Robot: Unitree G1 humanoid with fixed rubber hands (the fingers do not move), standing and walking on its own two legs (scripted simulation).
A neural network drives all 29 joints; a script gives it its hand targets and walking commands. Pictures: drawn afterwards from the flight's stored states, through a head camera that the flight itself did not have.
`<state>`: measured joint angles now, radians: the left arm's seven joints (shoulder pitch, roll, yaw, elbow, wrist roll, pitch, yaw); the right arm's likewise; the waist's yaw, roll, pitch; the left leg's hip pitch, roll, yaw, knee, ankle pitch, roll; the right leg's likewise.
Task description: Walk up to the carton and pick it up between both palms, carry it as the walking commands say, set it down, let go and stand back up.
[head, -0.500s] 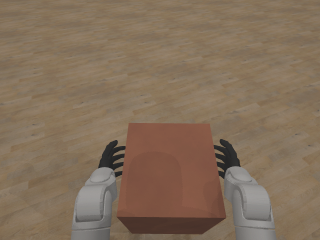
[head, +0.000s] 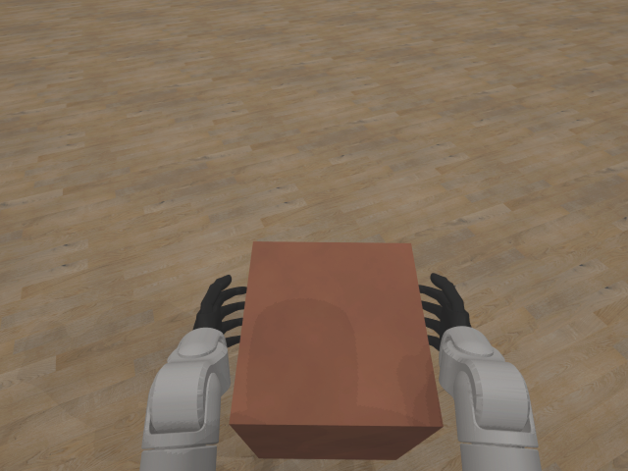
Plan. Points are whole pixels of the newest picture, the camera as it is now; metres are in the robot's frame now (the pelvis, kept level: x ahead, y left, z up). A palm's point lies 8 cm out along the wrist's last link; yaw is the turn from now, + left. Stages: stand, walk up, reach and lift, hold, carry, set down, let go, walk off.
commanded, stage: carry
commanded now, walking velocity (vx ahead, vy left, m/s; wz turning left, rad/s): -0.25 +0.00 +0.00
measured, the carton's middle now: (329, 358) +0.27 +0.00 -0.01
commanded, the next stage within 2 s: none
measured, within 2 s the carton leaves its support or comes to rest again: neither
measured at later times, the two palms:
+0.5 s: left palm (180, 426) +0.16 +0.15 +0.07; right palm (472, 420) +0.17 -0.14 +0.07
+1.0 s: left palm out of the picture +0.09 +0.15 +0.09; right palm out of the picture +0.10 -0.14 +0.09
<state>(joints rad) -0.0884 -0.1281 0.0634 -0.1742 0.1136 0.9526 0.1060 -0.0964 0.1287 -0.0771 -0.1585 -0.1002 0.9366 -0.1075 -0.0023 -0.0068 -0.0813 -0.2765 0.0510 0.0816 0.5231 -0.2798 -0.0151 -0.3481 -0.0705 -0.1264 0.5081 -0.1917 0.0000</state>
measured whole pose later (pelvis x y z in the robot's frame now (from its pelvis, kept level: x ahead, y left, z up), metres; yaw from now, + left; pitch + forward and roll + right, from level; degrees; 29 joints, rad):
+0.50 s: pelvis -0.07 +0.00 -0.01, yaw +0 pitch +2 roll +1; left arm 0.02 -0.13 0.02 -0.53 0.04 1.20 0.15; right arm 0.02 0.13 -0.01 -0.52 -0.05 1.19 -0.15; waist 0.01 -0.01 -0.06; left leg -0.44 0.04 0.09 0.62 -0.22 0.00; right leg -0.51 -0.11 -0.12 0.60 -0.14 0.00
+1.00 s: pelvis -0.14 +0.00 +0.00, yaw +3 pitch +2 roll +1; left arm 0.02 -0.13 0.03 -0.48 0.05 1.18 0.14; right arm 0.00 0.13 -0.02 -0.46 -0.05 1.17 -0.15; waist -0.01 -0.03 -0.13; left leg -0.30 0.01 0.10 0.54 -0.29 0.01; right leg -0.45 -0.09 -0.16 0.49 -0.09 -0.01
